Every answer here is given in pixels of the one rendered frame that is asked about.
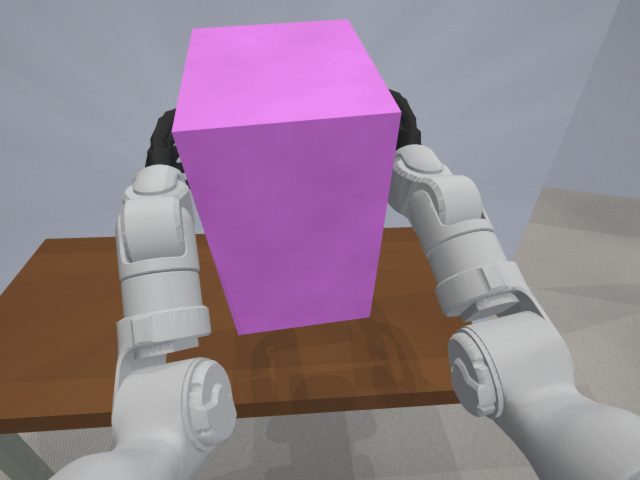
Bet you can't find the robot left upper arm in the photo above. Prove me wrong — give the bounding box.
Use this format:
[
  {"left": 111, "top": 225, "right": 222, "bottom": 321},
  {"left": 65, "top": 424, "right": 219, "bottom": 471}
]
[{"left": 49, "top": 357, "right": 237, "bottom": 480}]

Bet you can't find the table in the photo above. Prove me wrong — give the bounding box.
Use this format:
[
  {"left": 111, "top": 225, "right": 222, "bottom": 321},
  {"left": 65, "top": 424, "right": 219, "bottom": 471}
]
[{"left": 0, "top": 227, "right": 472, "bottom": 480}]

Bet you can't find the left robot hand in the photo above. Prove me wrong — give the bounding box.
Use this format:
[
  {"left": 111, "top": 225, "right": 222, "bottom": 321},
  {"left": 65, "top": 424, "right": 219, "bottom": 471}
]
[{"left": 145, "top": 108, "right": 190, "bottom": 189}]

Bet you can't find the right robot forearm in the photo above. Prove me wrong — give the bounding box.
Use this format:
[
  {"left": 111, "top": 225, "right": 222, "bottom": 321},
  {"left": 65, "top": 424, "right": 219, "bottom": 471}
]
[{"left": 388, "top": 144, "right": 575, "bottom": 380}]

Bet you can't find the carton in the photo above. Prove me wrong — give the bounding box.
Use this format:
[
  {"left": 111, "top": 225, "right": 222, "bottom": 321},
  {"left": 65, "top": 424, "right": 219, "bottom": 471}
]
[{"left": 172, "top": 19, "right": 402, "bottom": 335}]

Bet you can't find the left robot forearm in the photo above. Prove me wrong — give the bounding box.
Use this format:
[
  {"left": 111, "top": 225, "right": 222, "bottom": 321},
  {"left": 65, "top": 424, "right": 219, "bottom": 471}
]
[{"left": 111, "top": 165, "right": 211, "bottom": 440}]

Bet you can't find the robot right upper arm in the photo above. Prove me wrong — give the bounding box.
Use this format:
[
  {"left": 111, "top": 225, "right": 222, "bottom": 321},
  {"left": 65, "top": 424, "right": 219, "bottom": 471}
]
[{"left": 448, "top": 311, "right": 640, "bottom": 480}]

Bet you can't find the right robot hand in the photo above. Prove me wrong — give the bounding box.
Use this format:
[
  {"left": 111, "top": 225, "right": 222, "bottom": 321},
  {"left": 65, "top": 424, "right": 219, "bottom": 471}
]
[{"left": 389, "top": 89, "right": 422, "bottom": 150}]

